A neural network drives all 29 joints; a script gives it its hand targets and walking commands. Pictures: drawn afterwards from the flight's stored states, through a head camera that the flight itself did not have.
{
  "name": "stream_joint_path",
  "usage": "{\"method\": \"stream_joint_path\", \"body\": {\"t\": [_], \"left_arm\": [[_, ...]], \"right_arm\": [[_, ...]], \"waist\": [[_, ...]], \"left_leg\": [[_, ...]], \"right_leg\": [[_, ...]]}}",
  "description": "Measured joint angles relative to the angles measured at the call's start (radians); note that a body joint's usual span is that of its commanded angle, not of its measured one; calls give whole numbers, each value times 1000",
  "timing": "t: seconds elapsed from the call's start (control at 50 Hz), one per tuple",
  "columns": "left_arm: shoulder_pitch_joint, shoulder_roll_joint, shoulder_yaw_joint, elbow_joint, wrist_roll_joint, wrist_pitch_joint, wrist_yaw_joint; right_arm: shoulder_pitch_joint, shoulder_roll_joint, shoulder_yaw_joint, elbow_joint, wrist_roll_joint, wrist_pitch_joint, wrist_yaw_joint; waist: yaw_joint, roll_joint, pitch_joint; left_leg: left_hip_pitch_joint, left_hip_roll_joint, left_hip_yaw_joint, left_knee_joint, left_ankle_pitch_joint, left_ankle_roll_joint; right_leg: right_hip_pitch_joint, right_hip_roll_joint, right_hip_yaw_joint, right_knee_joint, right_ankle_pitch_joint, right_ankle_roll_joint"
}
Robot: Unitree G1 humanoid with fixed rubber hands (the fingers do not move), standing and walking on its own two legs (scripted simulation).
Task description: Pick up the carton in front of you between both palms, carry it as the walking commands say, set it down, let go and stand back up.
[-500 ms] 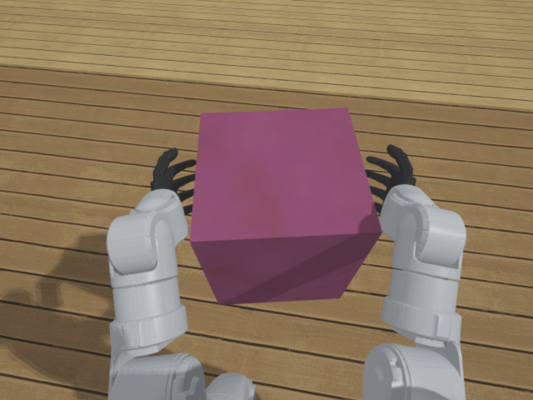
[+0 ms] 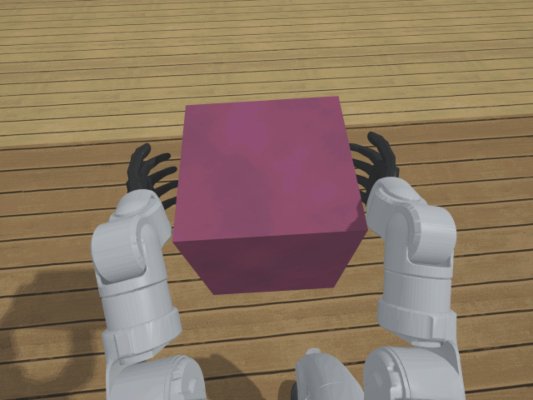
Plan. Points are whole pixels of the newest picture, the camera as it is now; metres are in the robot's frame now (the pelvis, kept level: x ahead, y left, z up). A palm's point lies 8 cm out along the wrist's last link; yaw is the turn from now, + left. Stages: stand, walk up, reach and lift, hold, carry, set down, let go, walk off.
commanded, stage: carry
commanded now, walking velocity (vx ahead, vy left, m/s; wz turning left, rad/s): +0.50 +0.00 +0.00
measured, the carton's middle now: (268, 207) +0.38 -0.03 +0.06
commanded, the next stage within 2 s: none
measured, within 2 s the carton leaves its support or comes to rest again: neither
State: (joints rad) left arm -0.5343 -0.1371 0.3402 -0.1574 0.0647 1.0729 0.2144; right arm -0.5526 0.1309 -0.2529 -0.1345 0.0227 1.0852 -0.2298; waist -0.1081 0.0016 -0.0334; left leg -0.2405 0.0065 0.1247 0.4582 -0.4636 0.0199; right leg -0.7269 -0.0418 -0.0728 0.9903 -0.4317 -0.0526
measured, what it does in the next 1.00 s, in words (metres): climbs: right foot 0.04 m higher, then left foot 0.04 m higher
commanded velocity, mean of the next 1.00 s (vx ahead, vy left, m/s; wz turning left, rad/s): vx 0.50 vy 0.00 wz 0.00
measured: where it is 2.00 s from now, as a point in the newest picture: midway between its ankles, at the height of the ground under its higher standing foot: (231, 137)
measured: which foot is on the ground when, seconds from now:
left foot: down 0.00-0.10, up 0.12-0.44, down 0.46-0.86, up 0.88-1.00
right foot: up 0.00-0.06, down 0.08-0.48, up 0.50-0.80, down 0.82-1.00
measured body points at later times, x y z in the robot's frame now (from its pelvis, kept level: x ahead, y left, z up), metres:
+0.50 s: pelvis +0.33 +0.01 +0.03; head +0.33 +0.00 +0.48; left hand +0.69 +0.16 +0.18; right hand +0.68 -0.15 +0.18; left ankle +0.43 +0.09 -0.66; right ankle +0.18 -0.10 -0.66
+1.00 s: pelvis +0.63 -0.02 +0.10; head +0.65 -0.02 +0.55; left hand +0.96 +0.18 +0.23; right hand +1.01 -0.14 +0.23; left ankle +0.57 +0.08 -0.51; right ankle +0.66 -0.10 -0.62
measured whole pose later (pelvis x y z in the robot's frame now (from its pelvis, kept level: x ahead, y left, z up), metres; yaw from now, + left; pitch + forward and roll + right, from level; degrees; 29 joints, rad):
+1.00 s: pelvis +0.63 -0.02 +0.10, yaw +2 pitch +4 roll -1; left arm -0.56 -0.12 0.26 -0.09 -0.01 1.12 0.24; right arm -0.57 0.14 -0.36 -0.10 -0.06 1.11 -0.22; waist 0.13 0.00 -0.04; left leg -0.62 0.01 0.02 1.35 -0.47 0.05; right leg -0.39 0.01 -0.15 0.59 -0.44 -0.07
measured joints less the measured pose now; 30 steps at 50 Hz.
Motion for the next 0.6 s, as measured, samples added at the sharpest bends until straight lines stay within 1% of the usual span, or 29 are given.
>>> {"method": "stream_joint_path", "body": {"t": [0.04, 0.06, 0.08, 0.1, 0.12, 0.14, 0.16, 0.18, 0.2, 0.22, 0.28, 0.32, 0.38, 0.42, 0.44, 0.46, 0.48, 0.5, 0.52, 0.54, 0.56, 0.58, 0.6], "left_arm": [[-3, 8, -12, -4, -5, 1, 3], [-13, 9, -19, 6, -8, 5, 3], [-29, 9, -26, 26, -11, 7, 3], [-45, 10, -36, 51, -12, 6, 4], [-54, 9, -47, 73, -15, 10, 5], [-54, 8, -54, 86, -22, 20, 3], [-47, 7, -61, 92, -36, 34, 0], [-38, 7, -68, 89, -50, 45, -3], [-28, 6, -76, 84, -51, 50, 10], [-22, 7, -74, 78, -57, 52, 14], [-25, 17, -67, 54, -82, 46, 18], [-42, 24, -66, 43, -96, 39, 19], [-67, 27, -66, 44, -98, 37, 17], [-75, 25, -62, 55, -88, 45, 15], [-75, 27, -56, 59, -82, 51, 10], [-72, 33, -48, 63, -75, 55, 3], [-64, 42, -39, 70, -67, 55, -3], [-51, 47, -30, 79, -56, 52, -7], [-40, 48, -19, 91, -43, 49, -8], [-32, 43, -5, 100, -31, 48, -9], [-26, 34, 10, 106, -20, 45, -11], [-21, 21, 20, 105, -12, 43, -12], [-17, 8, 28, 101, -3, 39, -14]], "right_arm": [[-10, -4, -1, -6, -5, 4, 5], [-13, -9, -6, -8, -10, 10, 9], [-16, -18, -15, -10, -12, 16, 11], [-13, -28, -23, -7, -14, 18, 11], [-7, -35, -33, 2, -20, 18, 10], [-4, -36, -45, 16, -32, 20, 8], [-3, -33, -60, 30, -48, 22, 7], [-3, -26, -76, 41, -61, 25, 7], [-5, -15, -87, 45, -70, 28, 8], [-8, -4, -97, 45, -78, 30, 10], [-13, 19, -102, 14, -94, 23, 7], [-14, 19, -94, -13, -96, 15, 1], [-13, 6, -80, -31, -98, 12, -3], [-16, -3, -74, -18, -97, 18, 1], [-24, -5, -70, 0, -94, 22, 3], [-35, -4, -64, 26, -90, 22, 6], [-44, -1, -54, 54, -87, 20, 7], [-48, 5, -45, 77, -88, 21, 8], [-42, 11, -37, 87, -84, 28, 10], [-29, 15, -30, 88, -74, 38, 16], [-14, 19, -23, 81, -61, 44, 21], [1, 21, -14, 74, -59, 43, 8], [14, 20, -14, 66, -52, 40, 4]], "waist": [[27, 17, -17], [48, 29, -25], [73, 42, -28], [101, 47, -30], [132, 37, -32], [159, 24, -33], [183, 13, -31], [202, 6, -28], [216, 3, -24], [225, 1, -18], [234, 2, -1], [231, 3, 3], [215, 1, -11], [191, -13, -27], [171, -23, -33], [145, -36, -35], [117, -43, -35], [83, -34, -34], [54, -24, -29], [30, -14, -24], [10, -8, -18], [-3, -6, -11], [-11, -5, -4]], "left_leg": [[50, 22, -6, -7, -40, -19], [68, 41, -11, 18, -74, -28], [68, 66, -16, 84, -112, -29], [33, 88, -28, 209, -98, -25], [-24, 80, -64, 370, -77, -22], [-90, 57, -99, 538, -69, -15], [-158, 36, -118, 686, -59, -4], [-222, 19, -123, 795, -45, 6], [-279, 10, -121, 859, -31, 16], [-329, 6, -115, 885, -17, 24], [-450, 14, -91, 837, 33, 31], [-502, 31, -76, 739, 64, 28], [-508, 47, -49, 506, 88, 26], [-463, 34, -9, 360, 93, 36], [-420, 17, 20, 289, 103, 46], [-382, -3, 38, 258, 126, 53], [-366, -12, 51, 283, 110, 51], [-351, -16, 52, 302, 79, 49], [-328, -19, 47, 298, 55, 48], [-300, -20, 40, 277, 42, 46], [-270, -21, 32, 246, 40, 38], [-238, -20, 25, 212, 43, 32], [-205, -19, 21, 177, 43, 30]], "right_leg": [[42, 6, -37, -163, 13, -1], [84, 20, -66, -241, 32, -7], [123, 37, -86, -277, 61, -16], [140, 47, -101, -255, 52, -22], [156, 51, -104, -240, 27, -27], [180, 55, -101, -247, 5, -30], [209, 57, -96, -270, -7, -32], [240, 57, -89, -301, -8, -26], [273, 57, -84, -335, -7, -22], [306, 56, -79, -369, -7, -20], [399, 48, -70, -456, -16, -15], [458, 44, -66, -505, -28, -6], [545, 34, -59, -563, -59, 14], [597, 13, -52, -569, -100, 34], [615, -6, -49, -542, -133, 43], [615, -31, -46, -472, -169, 46], [576, -54, -32, -336, -143, 46], [511, -44, 9, -154, -115, 48], [437, -17, 49, 33, -99, 43], [362, 9, 69, 192, -84, 34], [292, 28, 74, 305, -69, 23], [229, 39, 71, 368, -50, 11], [174, 43, 65, 388, -34, 2]]}}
